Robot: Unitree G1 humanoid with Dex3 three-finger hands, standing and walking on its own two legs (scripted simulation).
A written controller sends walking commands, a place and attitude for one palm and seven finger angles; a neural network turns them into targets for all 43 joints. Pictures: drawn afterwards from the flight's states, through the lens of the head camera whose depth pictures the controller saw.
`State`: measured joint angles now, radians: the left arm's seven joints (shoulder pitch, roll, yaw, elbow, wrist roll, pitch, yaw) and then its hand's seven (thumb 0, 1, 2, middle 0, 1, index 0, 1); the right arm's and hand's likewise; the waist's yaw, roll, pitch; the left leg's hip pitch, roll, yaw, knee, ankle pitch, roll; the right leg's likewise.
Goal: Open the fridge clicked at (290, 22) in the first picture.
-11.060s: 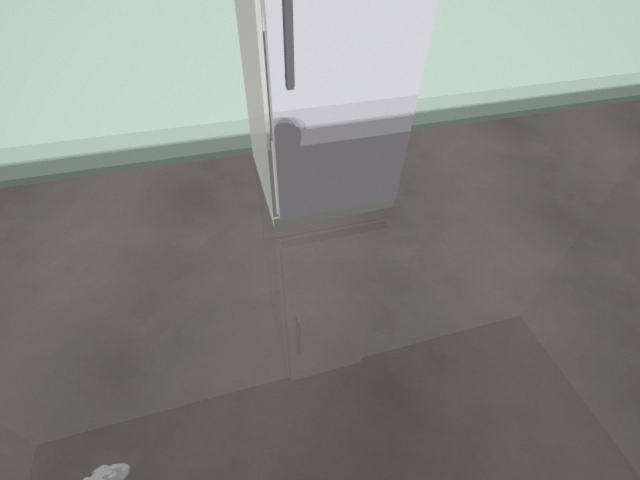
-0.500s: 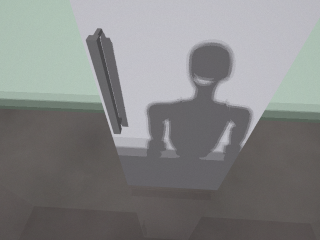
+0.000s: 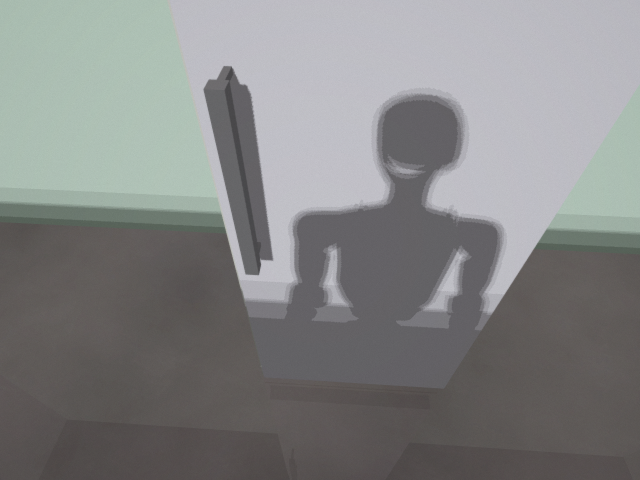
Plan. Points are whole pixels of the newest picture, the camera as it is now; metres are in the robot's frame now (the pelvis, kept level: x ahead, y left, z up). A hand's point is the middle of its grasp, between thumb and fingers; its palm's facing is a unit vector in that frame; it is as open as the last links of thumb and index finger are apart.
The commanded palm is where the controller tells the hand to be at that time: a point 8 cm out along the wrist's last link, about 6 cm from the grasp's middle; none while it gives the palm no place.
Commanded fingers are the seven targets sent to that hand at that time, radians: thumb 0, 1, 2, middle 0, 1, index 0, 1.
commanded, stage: look again from close up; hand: left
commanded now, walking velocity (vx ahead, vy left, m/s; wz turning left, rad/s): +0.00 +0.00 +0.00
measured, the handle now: (242, 188) +0.48 +0.15 +0.10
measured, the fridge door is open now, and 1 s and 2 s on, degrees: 0 0 0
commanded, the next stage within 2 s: raise the hand to about handle height in 0.84 s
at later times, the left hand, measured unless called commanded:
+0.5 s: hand out of the picture +0.00 +0.16 -0.18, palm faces +0.03 -0.98 -0.18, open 7.4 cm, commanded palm none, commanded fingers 0.00 0.90 0.90 -0.20 -0.30 -0.20 -0.30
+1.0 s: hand out of the picture +0.03 +0.16 -0.16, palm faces +0.13 -0.97 -0.20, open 7.3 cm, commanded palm +0.10 +0.20 -0.06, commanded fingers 0.00 0.81 0.86 -0.21 -0.36 -0.21 -0.36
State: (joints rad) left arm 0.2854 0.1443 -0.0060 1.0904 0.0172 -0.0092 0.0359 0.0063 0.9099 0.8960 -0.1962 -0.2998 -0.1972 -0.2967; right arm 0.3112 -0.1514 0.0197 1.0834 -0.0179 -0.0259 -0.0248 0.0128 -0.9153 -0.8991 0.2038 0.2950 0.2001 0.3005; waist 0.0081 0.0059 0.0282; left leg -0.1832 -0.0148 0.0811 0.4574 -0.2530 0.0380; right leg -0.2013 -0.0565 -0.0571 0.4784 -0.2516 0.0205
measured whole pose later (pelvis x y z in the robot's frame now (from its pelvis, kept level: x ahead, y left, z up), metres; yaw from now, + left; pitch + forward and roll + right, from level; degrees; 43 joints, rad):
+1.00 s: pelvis +0.00 -0.02 +0.00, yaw +0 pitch -1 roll +1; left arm 0.40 0.16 0.01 0.77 -0.05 0.09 0.05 0.03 0.93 0.89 -0.20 -0.30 -0.20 -0.30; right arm 0.34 -0.15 0.04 1.03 0.00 -0.07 -0.05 0.02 -0.93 -0.90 0.21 0.30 0.20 0.30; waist 0.01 -0.01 0.05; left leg -0.17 0.01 0.07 0.44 -0.24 0.01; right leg -0.20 -0.03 -0.07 0.47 -0.25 -0.01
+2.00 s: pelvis -0.02 -0.01 -0.05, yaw +2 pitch +6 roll -2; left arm 0.32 0.32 0.29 -0.04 -0.31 -0.23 -0.31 0.00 -0.14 0.45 -0.27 -0.97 -0.27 -0.96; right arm 0.27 -0.29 0.01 0.65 0.04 -0.34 -0.10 0.02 -0.90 -0.90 0.21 0.30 0.20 0.30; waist 0.01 0.01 -0.03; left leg -0.58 0.03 0.01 0.92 -0.44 0.02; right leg -0.55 -0.03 -0.11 0.86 -0.41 0.00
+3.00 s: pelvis -0.01 -0.03 -0.01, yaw +1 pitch -2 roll -1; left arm -0.01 0.42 0.41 0.20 -0.33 -0.03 -0.40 -0.01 -0.50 0.30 -0.30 -1.20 -0.30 -1.20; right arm 0.24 -0.28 0.05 0.66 0.07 -0.27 -0.13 0.02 -0.90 -0.90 0.21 0.30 0.20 0.30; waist 0.04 0.03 0.00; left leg -0.28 0.04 0.03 0.62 -0.31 -0.01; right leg -0.27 -0.01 -0.10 0.59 -0.30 -0.02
